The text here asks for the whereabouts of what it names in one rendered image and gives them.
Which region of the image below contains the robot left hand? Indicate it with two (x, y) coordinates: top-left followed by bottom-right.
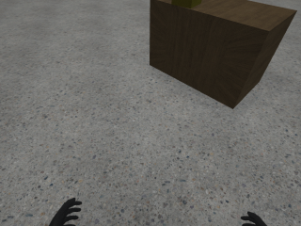
(49, 198), (82, 226)

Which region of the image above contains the pedestal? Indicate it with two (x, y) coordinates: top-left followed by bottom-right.
(150, 0), (297, 109)

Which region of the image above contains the robot right hand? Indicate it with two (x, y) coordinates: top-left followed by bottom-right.
(241, 211), (267, 226)

